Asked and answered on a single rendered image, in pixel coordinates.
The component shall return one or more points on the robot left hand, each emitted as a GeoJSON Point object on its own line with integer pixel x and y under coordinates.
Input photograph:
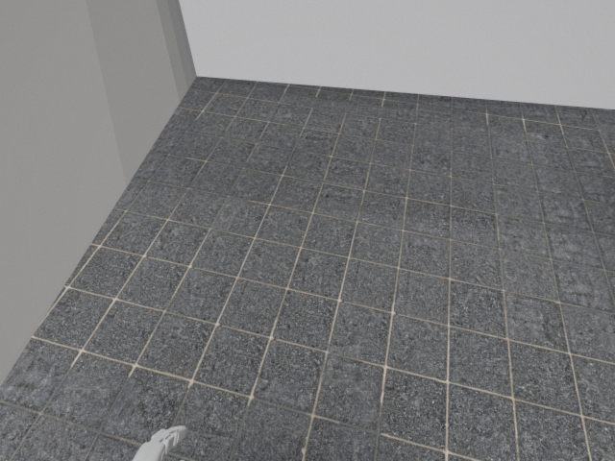
{"type": "Point", "coordinates": [161, 443]}

